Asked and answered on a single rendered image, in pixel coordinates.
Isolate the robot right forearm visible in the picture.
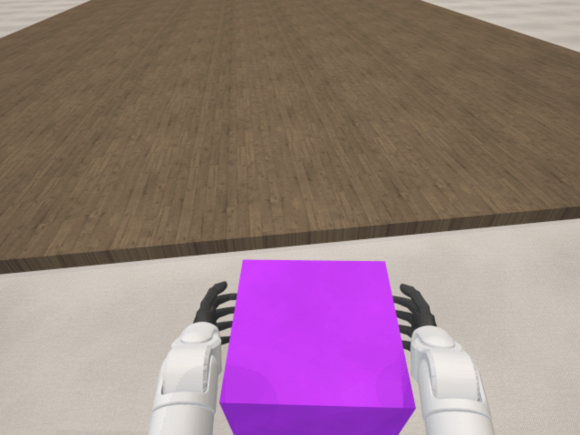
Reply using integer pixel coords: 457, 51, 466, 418
411, 325, 495, 435

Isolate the carton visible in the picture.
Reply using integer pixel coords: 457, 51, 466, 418
219, 259, 416, 435

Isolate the robot left forearm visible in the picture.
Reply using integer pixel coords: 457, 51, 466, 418
148, 322, 222, 435

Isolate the right robot hand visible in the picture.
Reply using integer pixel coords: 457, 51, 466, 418
392, 284, 438, 351

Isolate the left robot hand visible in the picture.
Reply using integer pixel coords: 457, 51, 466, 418
193, 281, 237, 345

